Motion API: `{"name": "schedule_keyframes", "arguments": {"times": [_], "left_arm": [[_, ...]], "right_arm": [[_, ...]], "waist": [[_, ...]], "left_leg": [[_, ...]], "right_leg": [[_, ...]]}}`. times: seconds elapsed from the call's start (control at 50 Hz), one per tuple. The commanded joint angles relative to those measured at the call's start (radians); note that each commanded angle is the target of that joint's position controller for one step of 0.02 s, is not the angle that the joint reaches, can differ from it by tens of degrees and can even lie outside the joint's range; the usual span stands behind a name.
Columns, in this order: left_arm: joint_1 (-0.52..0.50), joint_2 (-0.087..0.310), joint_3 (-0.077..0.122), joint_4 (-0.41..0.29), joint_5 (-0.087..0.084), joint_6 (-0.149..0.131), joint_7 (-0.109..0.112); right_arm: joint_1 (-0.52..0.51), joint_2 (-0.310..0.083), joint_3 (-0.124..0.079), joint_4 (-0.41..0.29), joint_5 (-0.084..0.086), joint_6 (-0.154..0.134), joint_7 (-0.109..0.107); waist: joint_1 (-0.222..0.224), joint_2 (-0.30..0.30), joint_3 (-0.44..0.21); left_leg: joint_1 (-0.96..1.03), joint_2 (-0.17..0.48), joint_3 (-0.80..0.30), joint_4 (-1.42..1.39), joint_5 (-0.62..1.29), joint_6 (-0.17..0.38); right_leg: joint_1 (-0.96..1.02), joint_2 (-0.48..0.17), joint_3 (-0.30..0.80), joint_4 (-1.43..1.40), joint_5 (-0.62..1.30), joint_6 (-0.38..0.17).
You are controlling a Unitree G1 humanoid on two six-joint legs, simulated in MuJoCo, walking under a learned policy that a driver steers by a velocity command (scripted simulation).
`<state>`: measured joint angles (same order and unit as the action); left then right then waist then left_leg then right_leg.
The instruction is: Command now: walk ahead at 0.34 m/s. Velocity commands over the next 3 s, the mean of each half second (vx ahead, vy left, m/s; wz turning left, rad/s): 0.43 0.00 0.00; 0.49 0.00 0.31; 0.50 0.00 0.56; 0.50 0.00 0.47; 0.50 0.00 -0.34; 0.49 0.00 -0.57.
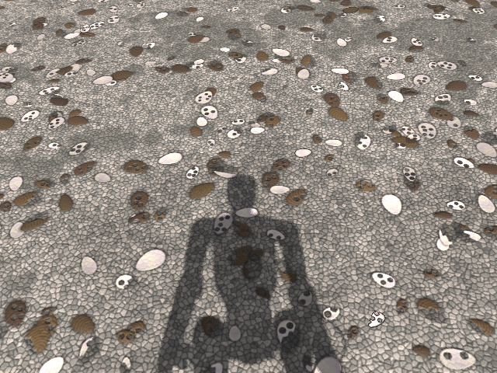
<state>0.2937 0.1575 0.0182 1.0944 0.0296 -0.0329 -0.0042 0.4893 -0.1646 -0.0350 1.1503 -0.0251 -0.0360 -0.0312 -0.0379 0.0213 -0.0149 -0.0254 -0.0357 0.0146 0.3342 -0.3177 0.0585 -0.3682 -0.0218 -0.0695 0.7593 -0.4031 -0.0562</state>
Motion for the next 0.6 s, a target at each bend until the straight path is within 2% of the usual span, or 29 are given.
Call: {"name": "schedule_keyframes", "arguments": {"times": [0.02, 0.06, 0.08, 0.1, 0.12, 0.14, 0.16, 0.18, 0.2, 0.22, 0.26, 0.32, 0.38, 0.42, 0.48, 0.52, 0.54, 0.56, 0.58, 0.6], "left_arm": [[-0.087, 0.052, 0.019, -0.098, -0.012, -0.031, -0.014], [0.023, 0.037, 0.025, -0.072, -0.019, -0.033, -0.014], [0.130, 0.055, 0.039, -0.034, -0.020, -0.035, -0.008], [0.261, 0.107, 0.060, -0.001, -0.011, -0.045, 0.003], [0.398, 0.226, 0.086, 0.013, -0.004, -0.046, 0.012], [0.373, 0.198, 0.079, 0.027, -0.008, -0.029, 0.011], [0.234, 0.168, 0.067, -0.018, -0.008, -0.028, 0.008], [0.149, 0.143, 0.060, -0.048, -0.010, -0.036, 0.002], [0.113, 0.128, 0.052, -0.061, -0.012, -0.046, 0.002], [0.112, 0.098, 0.041, -0.056, -0.013, -0.056, 0.005], [0.165, 0.081, 0.030, -0.033, -0.015, -0.069, 0.012], [0.236, 0.088, 0.023, -0.010, -0.015, -0.076, 0.016], [0.257, 0.079, 0.014, -0.009, -0.013, -0.078, 0.016], [0.269, 0.083, 0.012, -0.007, -0.014, -0.082, 0.018], [0.282, 0.102, 0.015, 0.004, -0.013, -0.085, 0.024], [0.257, 0.119, 0.020, 0.003, -0.010, -0.087, 0.027], [0.243, 0.134, 0.025, 0.002, -0.007, -0.086, 0.030], [0.225, 0.151, 0.031, 0.000, -0.002, -0.081, 0.031], [0.211, 0.159, 0.035, -0.003, -0.006, -0.074, 0.031], [0.230, 0.128, 0.028, -0.022, -0.013, -0.072, 0.027]], "right_arm": [[0.014, -0.126, -0.023, -0.031, 0.003, -0.027, 0.000], [-0.031, -0.133, -0.025, -0.042, 0.014, -0.032, 0.005], [-0.035, -0.126, -0.022, -0.047, 0.012, -0.037, 0.008], [-0.045, -0.093, -0.010, -0.059, 0.007, -0.047, 0.016], [-0.046, -0.008, 0.012, -0.112, 0.016, -0.053, 0.026], [-0.076, -0.084, -0.009, -0.128, -0.012, -0.048, 0.035], [-0.117, -0.079, -0.011, -0.140, -0.016, -0.045, 0.045], [-0.136, -0.061, -0.006, -0.141, -0.010, -0.051, 0.053], [-0.134, -0.050, -0.008, -0.137, -0.005, -0.053, 0.057], [-0.122, -0.053, -0.011, -0.132, -0.010, -0.046, 0.059], [-0.127, -0.060, -0.017, -0.134, -0.011, -0.029, 0.063], [-0.242, -0.056, -0.019, -0.174, -0.009, -0.013, 0.065], [-0.408, -0.046, -0.011, -0.237, -0.004, -0.011, 0.068], [-0.487, -0.035, -0.003, -0.266, 0.004, -0.013, 0.068], [-0.535, -0.050, -0.003, -0.291, 0.008, -0.016, 0.065], [-0.491, -0.073, -0.014, -0.287, 0.007, -0.022, 0.055], [-0.421, -0.091, -0.023, -0.267, 0.007, -0.028, 0.048], [-0.291, -0.111, -0.036, -0.225, 0.008, -0.034, 0.041], [-0.137, -0.131, -0.051, -0.170, 0.001, -0.040, 0.034], [0.010, -0.200, -0.073, -0.139, -0.023, -0.043, 0.028]], "waist": [[0.022, 0.079, 0.183], [0.087, 0.067, 0.165], [0.127, 0.029, 0.129], [0.185, -0.084, 0.070], [0.205, -0.356, -0.004], [0.162, -0.266, 0.046], [0.097, -0.130, 0.135], [0.072, -0.057, 0.160], [0.042, -0.040, 0.153], [0.024, -0.047, 0.140], [0.017, -0.067, 0.117], [0.029, -0.076, 0.127], [0.053, -0.085, 0.157], [0.067, -0.100, 0.164], [0.067, -0.113, 0.164], [0.032, -0.113, 0.131], [-0.001, -0.120, 0.088], [-0.054, -0.121, 0.017], [-0.117, -0.099, -0.059], [-0.155, -0.022, -0.157]], "left_leg": [[-0.093, 0.280, -0.253, -0.180, -0.106, 0.166], [-0.240, 0.238, -0.176, -0.094, -0.056, 0.138], [-0.319, 0.198, -0.134, 0.013, 0.029, 0.118], [-0.412, 0.126, -0.041, 0.245, 0.084, 0.083], [-0.606, -0.008, 0.098, 0.615, -0.131, 0.023], [-0.678, 0.008, -0.001, 0.814, -0.205, 0.043], [-0.715, 0.075, -0.033, 0.880, -0.103, 0.056], [-0.688, 0.106, -0.045, 0.861, -0.005, 0.054], [-0.643, 0.125, -0.043, 0.823, 0.051, 0.047], [-0.612, 0.135, -0.035, 0.792, 0.076, 0.033], [-0.611, 0.127, -0.004, 0.767, 0.108, 0.016], [-0.691, 0.123, 0.033, 0.709, 0.155, -0.004], [-0.701, 0.106, 0.069, 0.539, 0.219, -0.019], [-0.643, 0.082, 0.095, 0.404, 0.265, -0.013], [-0.562, 0.056, 0.116, 0.284, 0.279, 0.024], [-0.474, 0.023, 0.123, 0.248, 0.239, 0.064], [-0.399, -0.002, 0.125, 0.244, 0.201, 0.084], [-0.289, -0.031, 0.130, 0.220, 0.179, 0.104], [-0.102, -0.031, 0.125, 0.156, 0.211, 0.125], [0.121, 0.155, -0.091, 0.146, 0.077, 0.171]], "right_leg": [[-0.105, -0.016, 0.001, -0.093, 0.043, -0.007], [0.148, 0.032, -0.053, -0.227, 0.155, -0.011], [0.318, 0.068, -0.060, -0.270, 0.145, -0.011], [0.488, -0.029, 0.076, -0.354, 0.062, -0.028], [0.603, -0.314, 0.557, -0.575, -0.256, -0.118], [0.500, -0.367, 0.754, -0.651, -0.367, -0.170], [0.402, -0.350, 0.649, -0.634, -0.356, -0.160], [0.323, -0.308, 0.535, -0.642, -0.205, -0.147], [0.286, -0.264, 0.437, -0.648, -0.065, -0.128], [0.277, -0.229, 0.359, -0.649, 0.053, -0.114], [0.311, -0.195, 0.260, -0.637, 0.263, -0.108], [0.352, -0.180, 0.182, -0.628, 0.475, -0.117], [0.343, -0.158, 0.127, -0.631, 0.598, -0.122], [0.339, -0.149, 0.098, -0.631, 0.663, -0.117], [0.386, -0.172, 0.081, -0.615, 0.767, -0.117], [0.439, -0.187, 0.061, -0.532, 0.979, -0.108], [0.467, -0.189, 0.051, -0.440, 1.108, -0.099], [0.487, -0.182, 0.028, -0.291, 1.169, -0.089], [0.426, -0.155, -0.003, -0.090, 1.088, -0.073], [0.234, -0.113, -0.035, 0.201, 0.756, -0.060]]}}
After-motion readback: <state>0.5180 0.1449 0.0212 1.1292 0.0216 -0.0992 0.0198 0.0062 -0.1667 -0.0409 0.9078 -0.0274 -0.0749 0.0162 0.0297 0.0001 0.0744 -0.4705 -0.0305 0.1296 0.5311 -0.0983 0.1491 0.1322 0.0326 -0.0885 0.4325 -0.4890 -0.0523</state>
